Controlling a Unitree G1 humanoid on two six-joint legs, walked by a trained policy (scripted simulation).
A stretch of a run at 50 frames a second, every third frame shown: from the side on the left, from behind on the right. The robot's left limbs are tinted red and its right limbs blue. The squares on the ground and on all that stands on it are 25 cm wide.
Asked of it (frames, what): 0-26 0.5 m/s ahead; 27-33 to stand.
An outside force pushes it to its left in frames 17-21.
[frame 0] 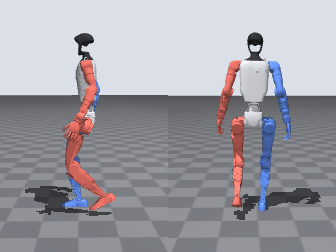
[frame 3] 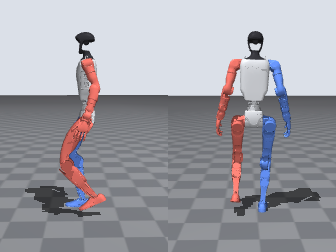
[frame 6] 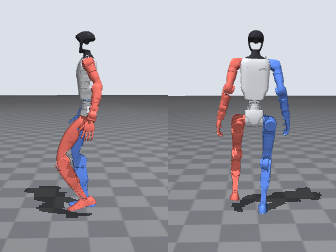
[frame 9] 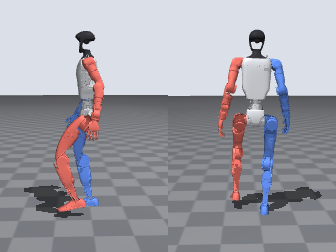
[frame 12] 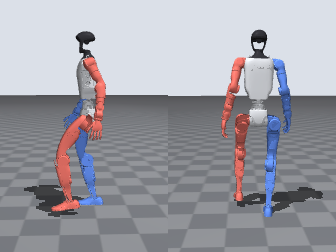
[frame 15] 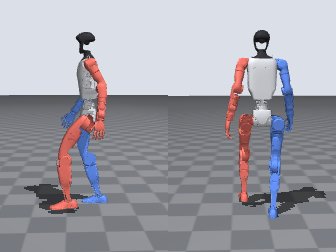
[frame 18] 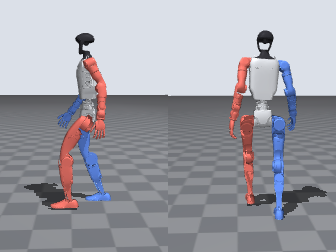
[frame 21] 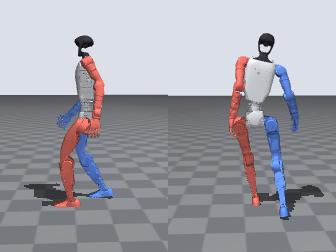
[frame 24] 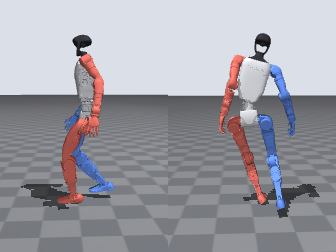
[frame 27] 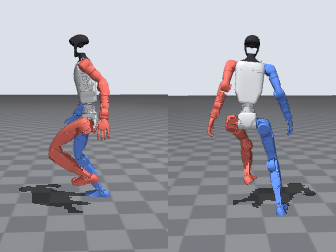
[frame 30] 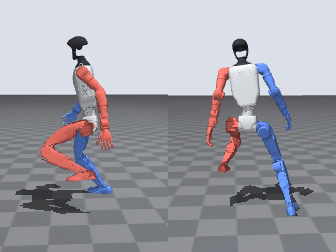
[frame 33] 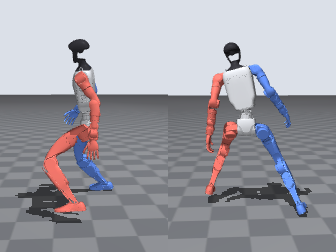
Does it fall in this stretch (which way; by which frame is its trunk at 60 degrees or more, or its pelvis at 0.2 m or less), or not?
no
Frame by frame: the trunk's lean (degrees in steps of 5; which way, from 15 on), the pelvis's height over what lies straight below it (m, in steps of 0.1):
0: 5, 0.8
3: 5, 0.8
6: 0, 0.8
9: 0, 0.8
12: 0, 0.8
15: 5, 0.8
18: 5, 0.8
21: 10, 0.8
24: 15 to its right, 0.8
27: 10, 0.7
30: 10, 0.7
33: 15 forward and to its left, 0.7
